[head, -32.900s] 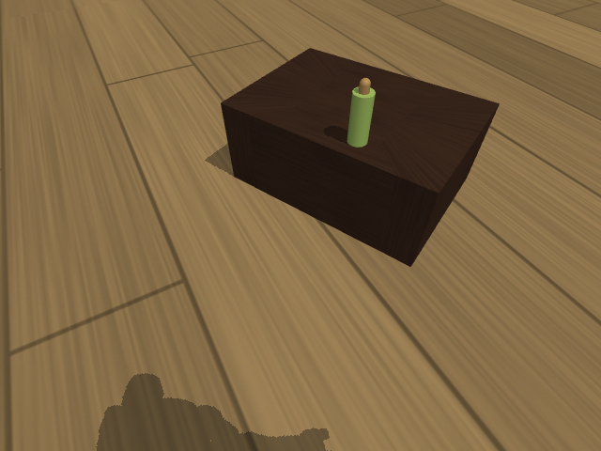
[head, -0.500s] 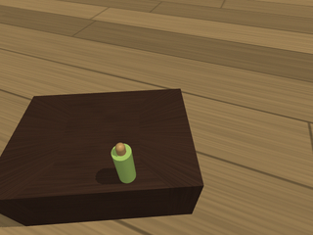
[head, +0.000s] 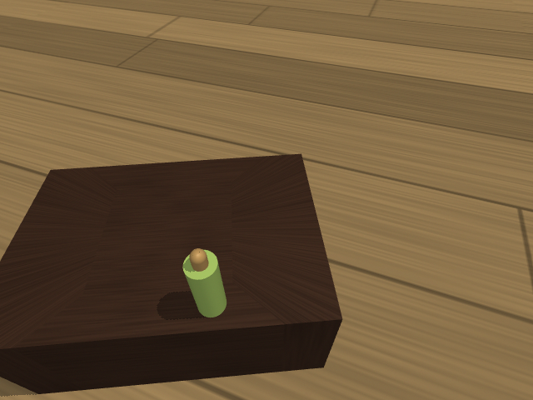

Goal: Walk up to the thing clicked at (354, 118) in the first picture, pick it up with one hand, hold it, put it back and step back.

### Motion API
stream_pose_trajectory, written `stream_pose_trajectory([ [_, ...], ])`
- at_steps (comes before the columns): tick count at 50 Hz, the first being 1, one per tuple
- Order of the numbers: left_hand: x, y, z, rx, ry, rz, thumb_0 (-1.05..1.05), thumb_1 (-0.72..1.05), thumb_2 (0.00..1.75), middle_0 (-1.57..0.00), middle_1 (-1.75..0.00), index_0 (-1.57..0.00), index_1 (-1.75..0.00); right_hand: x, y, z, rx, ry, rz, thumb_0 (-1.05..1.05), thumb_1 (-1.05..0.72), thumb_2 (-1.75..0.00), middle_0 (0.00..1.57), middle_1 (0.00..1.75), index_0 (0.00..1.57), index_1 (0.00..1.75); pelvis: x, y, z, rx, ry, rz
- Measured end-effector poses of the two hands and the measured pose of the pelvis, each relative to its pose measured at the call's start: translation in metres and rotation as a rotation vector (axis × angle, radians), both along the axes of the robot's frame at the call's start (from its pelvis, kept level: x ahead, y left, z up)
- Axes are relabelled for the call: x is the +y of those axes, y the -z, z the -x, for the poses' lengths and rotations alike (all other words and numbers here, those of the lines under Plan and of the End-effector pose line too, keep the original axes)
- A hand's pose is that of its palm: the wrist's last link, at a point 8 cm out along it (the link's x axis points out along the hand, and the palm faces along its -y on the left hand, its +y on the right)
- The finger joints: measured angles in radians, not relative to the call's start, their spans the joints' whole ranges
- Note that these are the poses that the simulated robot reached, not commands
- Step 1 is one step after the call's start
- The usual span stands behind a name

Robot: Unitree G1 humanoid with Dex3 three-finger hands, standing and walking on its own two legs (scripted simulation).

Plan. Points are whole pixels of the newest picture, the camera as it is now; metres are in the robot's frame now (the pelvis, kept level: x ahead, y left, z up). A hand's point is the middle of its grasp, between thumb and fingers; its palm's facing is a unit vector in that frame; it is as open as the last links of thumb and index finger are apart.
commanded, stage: stand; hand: left
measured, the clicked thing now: (205, 280) +0.45 +0.16 -0.24
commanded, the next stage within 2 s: step back in 0.90 s
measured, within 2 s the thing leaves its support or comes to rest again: neither
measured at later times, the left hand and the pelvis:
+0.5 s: hand out of the picture +0.07 +0.25 -0.16, palm faces -0.02 -0.94 -0.34, open 7.4 cm; pelvis +0.00 +0.00 +0.00, yaw +0 degrees
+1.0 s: hand out of the picture +0.08 +0.26 -0.16, palm faces +0.00 -0.93 -0.36, open 7.4 cm; pelvis +0.00 +0.00 -0.01, yaw +0 degrees
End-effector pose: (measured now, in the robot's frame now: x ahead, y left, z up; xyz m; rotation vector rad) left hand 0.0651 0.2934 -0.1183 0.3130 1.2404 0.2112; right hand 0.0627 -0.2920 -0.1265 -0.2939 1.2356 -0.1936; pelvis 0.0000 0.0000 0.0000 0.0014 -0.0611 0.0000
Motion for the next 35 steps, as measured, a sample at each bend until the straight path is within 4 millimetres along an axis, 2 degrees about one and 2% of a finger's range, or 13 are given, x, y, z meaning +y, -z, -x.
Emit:
stream_pose_trajectory([
  [16,-0.0002,0.0005,0.0026,0.016,0.006,-0.001,0.01,0.9,0.89,-0.2,-0.3,-0.2,-0.3,-0.0044,0.0002,0.0095,0.03,0.011,0.002,0.0,-0.91,-0.9,0.2,0.3,0.2,0.3,-0.0022,-0.0003,-0.001,0.006,0.004,0.0],
  [35,-0.0008,0.0005,-0.0037,0.011,0.015,0.001,0.01,0.9,0.89,-0.2,-0.3,-0.2,-0.3,-0.0057,-0.0014,0.0043,0.026,0.009,0.004,0.0,-0.91,-0.9,0.2,0.3,0.2,0.3,-0.0029,-0.0005,-0.0042,0.014,0.007,-0.001],
])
